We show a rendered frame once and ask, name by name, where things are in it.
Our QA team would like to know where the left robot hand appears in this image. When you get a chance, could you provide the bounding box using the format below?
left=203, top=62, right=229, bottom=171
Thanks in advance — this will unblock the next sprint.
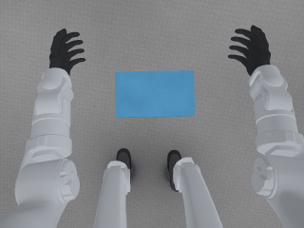
left=49, top=28, right=86, bottom=76

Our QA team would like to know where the left robot shin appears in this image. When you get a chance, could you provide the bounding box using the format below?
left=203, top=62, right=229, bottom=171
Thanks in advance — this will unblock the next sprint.
left=103, top=161, right=128, bottom=178

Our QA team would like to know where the robot right upper arm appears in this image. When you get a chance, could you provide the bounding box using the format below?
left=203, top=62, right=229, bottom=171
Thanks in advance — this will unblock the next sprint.
left=251, top=154, right=304, bottom=228

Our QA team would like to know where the robot left upper arm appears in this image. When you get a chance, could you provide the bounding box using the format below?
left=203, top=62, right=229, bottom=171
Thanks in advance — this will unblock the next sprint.
left=0, top=159, right=80, bottom=228

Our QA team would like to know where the robot right forearm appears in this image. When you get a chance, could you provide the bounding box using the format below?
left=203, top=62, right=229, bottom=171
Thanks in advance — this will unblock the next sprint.
left=249, top=65, right=304, bottom=159

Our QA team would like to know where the carton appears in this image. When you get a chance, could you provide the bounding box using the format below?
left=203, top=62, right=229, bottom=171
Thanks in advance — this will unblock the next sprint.
left=115, top=70, right=195, bottom=118

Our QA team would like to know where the right robot hand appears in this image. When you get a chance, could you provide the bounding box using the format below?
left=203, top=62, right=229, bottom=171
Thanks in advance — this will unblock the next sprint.
left=228, top=25, right=271, bottom=76

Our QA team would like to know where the robot shin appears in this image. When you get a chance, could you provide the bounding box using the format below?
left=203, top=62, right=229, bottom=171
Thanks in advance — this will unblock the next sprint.
left=173, top=157, right=200, bottom=183
left=103, top=161, right=128, bottom=178

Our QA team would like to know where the robot left forearm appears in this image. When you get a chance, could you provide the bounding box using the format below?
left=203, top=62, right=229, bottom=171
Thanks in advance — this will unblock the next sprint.
left=14, top=67, right=74, bottom=204

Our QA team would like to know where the right robot shin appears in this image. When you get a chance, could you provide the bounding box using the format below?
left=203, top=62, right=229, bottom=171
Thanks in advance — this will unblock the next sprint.
left=173, top=157, right=200, bottom=183

